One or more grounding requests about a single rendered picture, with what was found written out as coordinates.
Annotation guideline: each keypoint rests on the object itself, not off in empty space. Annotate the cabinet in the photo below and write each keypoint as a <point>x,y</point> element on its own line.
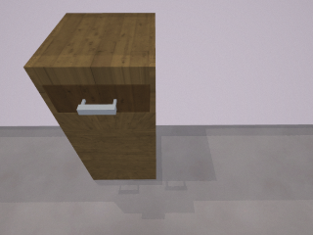
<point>104,49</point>

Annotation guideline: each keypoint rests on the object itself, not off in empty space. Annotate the handle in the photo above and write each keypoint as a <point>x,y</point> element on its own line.
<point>96,109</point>

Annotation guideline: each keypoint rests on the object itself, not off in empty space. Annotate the drawer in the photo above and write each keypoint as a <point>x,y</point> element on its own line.
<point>130,98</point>

